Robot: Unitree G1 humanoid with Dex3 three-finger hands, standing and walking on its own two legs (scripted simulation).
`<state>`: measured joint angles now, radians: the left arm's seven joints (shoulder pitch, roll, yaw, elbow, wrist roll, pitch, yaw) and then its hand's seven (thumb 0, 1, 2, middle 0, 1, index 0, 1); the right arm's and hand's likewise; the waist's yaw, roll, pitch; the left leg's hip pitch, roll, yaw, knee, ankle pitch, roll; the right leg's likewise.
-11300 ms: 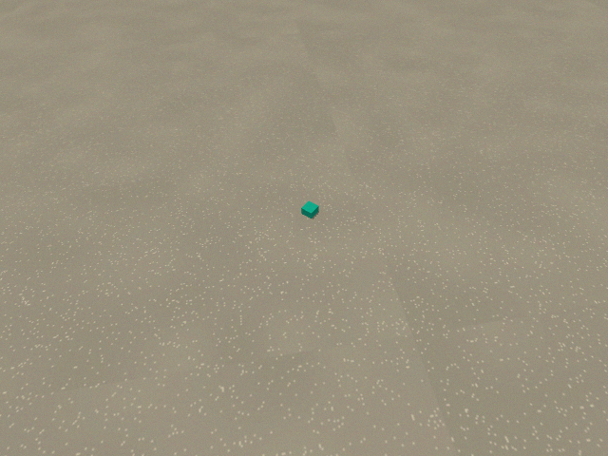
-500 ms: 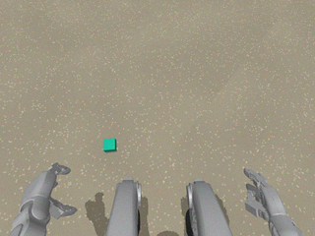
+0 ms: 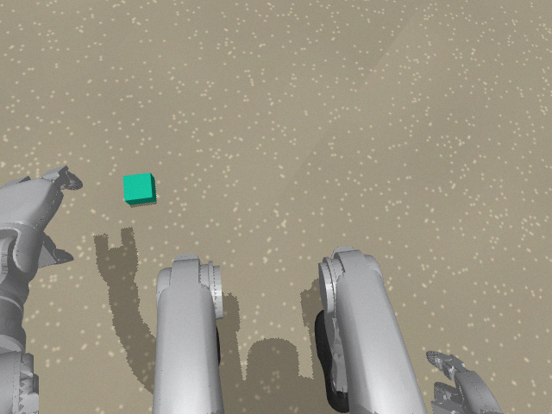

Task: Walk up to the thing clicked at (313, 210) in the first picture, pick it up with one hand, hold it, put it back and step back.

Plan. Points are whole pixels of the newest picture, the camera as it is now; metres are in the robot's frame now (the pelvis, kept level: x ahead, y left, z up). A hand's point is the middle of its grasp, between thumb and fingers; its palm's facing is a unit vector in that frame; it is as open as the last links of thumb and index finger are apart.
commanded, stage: rise first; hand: left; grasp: from above
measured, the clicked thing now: (140, 189) +0.51 +0.30 -0.37
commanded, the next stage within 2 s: none
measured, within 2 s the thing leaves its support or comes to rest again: neither
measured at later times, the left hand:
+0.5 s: hand (72, 205) +0.43 +0.36 -0.19, palm faces -0.44 -0.06 -0.90, open 12.5 cm
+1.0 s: hand (86, 196) +0.45 +0.35 -0.23, palm faces -0.44 -0.08 -0.89, open 12.1 cm
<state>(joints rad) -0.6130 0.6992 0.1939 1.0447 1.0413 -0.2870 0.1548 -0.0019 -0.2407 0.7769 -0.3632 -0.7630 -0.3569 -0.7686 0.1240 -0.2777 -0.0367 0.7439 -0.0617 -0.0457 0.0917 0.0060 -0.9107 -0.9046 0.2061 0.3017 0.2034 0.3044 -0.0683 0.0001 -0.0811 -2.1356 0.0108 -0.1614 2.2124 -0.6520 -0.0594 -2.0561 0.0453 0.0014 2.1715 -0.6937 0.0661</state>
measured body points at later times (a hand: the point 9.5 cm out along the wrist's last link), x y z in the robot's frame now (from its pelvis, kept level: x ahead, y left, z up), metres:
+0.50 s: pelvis +0.00 +0.01 -0.05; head +0.22 +0.09 +0.34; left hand +0.44 +0.36 -0.14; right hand +0.09 -0.26 -0.16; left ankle +0.09 +0.14 -0.35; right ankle +0.10 -0.14 -0.35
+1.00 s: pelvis +0.01 +0.02 -0.06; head +0.25 +0.09 +0.31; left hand +0.47 +0.35 -0.17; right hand +0.08 -0.26 -0.17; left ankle +0.09 +0.14 -0.35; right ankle +0.10 -0.14 -0.35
